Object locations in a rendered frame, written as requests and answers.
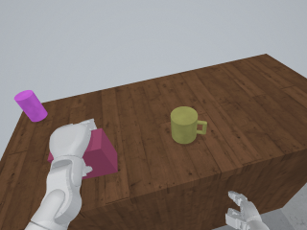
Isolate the right robot forearm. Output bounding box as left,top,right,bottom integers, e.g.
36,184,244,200
246,219,270,230

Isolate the left robot forearm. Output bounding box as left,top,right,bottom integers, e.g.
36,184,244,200
25,155,83,230

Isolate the left robot hand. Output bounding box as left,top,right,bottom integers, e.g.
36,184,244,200
49,118,97,177

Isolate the sponge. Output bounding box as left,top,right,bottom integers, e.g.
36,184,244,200
47,128,118,179

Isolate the right robot hand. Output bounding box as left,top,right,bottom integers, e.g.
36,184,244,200
225,191,262,230

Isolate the table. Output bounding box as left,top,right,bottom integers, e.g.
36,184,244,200
0,54,307,230

